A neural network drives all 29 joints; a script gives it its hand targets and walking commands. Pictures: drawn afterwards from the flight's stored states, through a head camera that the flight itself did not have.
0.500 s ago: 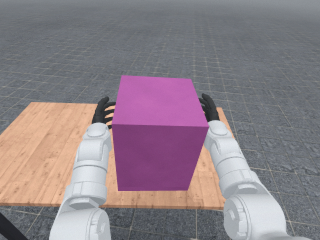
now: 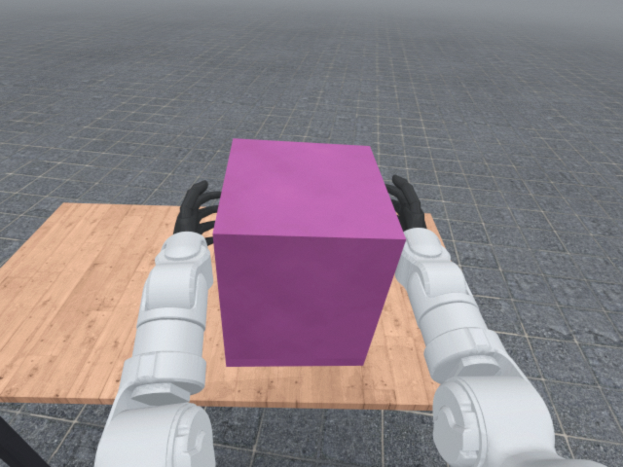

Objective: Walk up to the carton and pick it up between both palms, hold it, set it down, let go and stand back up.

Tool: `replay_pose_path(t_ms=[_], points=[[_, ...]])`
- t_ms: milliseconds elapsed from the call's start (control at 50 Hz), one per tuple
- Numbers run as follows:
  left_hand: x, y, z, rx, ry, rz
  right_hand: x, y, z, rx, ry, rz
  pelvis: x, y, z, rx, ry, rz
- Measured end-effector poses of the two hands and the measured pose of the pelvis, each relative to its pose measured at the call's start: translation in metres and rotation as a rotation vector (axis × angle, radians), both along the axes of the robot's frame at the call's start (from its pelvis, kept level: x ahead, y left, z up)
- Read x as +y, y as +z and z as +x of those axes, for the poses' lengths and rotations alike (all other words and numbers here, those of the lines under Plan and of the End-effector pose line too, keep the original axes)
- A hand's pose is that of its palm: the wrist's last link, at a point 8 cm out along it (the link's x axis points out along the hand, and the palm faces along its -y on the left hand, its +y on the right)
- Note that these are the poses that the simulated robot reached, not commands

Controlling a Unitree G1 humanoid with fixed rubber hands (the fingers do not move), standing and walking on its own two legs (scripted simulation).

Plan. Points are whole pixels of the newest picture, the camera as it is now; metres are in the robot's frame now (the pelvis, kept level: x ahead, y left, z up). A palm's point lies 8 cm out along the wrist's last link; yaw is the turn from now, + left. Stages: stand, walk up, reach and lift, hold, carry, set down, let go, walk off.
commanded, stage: hold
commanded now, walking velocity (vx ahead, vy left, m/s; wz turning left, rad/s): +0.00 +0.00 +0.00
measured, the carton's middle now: (299, 254) +0.40 +0.03 +0.12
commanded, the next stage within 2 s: none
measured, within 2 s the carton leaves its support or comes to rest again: neither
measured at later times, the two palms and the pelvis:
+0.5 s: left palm (189, 236) +0.36 +0.17 +0.18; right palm (413, 229) +0.38 -0.12 +0.18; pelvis +0.00 +0.00 +0.00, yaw +0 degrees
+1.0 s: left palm (191, 236) +0.36 +0.17 +0.18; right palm (415, 229) +0.38 -0.12 +0.18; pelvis +0.00 +0.00 +0.00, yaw +0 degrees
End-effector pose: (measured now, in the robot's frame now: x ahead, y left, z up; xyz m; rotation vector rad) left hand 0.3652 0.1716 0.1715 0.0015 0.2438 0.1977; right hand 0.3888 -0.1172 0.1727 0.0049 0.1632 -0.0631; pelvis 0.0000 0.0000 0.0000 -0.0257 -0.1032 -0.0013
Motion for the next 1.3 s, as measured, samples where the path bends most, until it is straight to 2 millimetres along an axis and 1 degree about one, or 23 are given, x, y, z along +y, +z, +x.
replay_pose_path(t_ms=[240,580,1300], points=[[0.0,0.007,-0.008,-0.01,-0.006,0.0,0.001,0.011,-0.007,-0.011,-0.006,0.016,0.0,0.0,-0.002,-0.02,0.001,0.0],[-0.002,0.008,-0.005,0.003,-0.021,0.012,-0.002,0.011,-0.007,-0.003,-0.017,0.016,0.0,0.0,-0.002,-0.02,0.001,0.0],[-0.003,0.008,-0.007,-0.003,-0.032,0.016,-0.003,0.012,-0.011,-0.013,-0.028,0.028,0.0,0.0,-0.002,-0.025,0.002,-0.001]])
